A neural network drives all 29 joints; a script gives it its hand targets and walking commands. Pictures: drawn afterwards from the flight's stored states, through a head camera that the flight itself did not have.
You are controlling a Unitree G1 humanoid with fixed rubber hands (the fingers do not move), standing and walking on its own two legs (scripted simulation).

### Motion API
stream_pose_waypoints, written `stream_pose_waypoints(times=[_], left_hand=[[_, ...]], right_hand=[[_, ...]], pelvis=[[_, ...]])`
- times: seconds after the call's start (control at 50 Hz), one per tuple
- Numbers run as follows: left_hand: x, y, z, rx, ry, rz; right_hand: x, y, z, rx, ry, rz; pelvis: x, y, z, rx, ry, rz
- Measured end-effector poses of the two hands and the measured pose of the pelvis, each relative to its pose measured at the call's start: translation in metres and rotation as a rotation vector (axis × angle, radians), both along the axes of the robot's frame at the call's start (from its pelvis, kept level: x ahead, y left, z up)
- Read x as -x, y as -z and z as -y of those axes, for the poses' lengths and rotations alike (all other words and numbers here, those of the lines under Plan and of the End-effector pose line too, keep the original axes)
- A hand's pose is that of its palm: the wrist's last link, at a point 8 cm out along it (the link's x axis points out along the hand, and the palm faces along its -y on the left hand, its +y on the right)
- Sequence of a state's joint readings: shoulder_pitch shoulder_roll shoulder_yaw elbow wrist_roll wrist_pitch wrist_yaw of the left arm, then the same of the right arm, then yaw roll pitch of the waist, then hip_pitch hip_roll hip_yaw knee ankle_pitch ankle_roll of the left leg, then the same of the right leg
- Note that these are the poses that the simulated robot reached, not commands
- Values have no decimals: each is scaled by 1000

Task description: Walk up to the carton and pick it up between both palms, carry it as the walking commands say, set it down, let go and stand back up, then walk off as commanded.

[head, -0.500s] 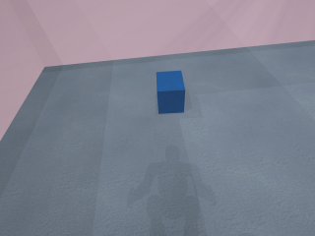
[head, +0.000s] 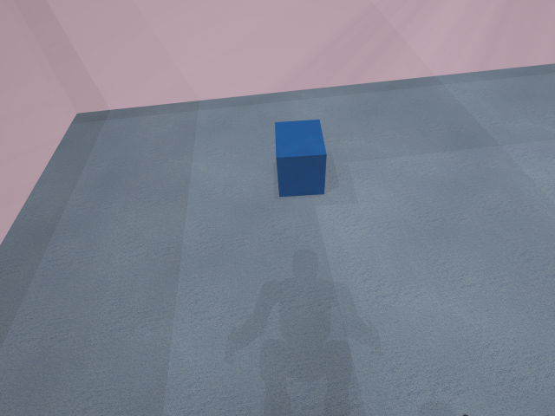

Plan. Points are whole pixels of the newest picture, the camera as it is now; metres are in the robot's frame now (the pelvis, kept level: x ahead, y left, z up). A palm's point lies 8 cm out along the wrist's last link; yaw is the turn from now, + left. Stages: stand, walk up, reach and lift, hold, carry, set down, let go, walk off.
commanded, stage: stand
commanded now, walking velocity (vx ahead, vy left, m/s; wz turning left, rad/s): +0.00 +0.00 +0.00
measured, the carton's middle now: (299, 158) +1.45 +0.02 -0.65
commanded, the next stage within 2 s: walk off in 0.56 s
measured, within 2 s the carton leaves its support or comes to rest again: neither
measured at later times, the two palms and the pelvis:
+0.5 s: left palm out of the picture +0.07 +0.27 -0.12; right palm out of the picture +0.11 -0.25 -0.12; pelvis +0.00 +0.00 +0.00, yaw +0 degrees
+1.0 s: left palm out of the picture +0.05 +0.27 -0.12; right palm out of the picture +0.08 -0.26 -0.13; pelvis -0.01 +0.00 +0.00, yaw +0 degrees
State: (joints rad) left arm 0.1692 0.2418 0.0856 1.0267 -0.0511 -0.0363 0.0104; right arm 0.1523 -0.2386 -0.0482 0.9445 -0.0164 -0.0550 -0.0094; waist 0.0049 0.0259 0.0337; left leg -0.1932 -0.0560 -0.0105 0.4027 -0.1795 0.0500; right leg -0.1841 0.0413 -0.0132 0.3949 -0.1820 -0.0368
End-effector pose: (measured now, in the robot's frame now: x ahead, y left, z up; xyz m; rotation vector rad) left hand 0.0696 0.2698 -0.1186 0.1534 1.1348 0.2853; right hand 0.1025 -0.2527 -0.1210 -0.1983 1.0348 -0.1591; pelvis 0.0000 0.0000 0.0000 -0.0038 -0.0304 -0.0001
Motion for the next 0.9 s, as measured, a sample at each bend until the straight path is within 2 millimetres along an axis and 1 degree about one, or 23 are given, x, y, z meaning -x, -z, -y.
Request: stream_pose_waypoints(times=[0.6,0.8,0.9], left_hand=[[0,0,-1,1,0,-1],[0,0,-2,3,0,2],[6,2,-2,7,-8,-24]], right_hand=[[-4,-1,-1,2,-2,6],[-2,-1,-2,3,-1,4],[4,0,-1,2,7,-23]], pelvis=[[0,0,-1,1,0,-1],[0,0,-2,3,0,0],[3,0,-2,3,0,5]])
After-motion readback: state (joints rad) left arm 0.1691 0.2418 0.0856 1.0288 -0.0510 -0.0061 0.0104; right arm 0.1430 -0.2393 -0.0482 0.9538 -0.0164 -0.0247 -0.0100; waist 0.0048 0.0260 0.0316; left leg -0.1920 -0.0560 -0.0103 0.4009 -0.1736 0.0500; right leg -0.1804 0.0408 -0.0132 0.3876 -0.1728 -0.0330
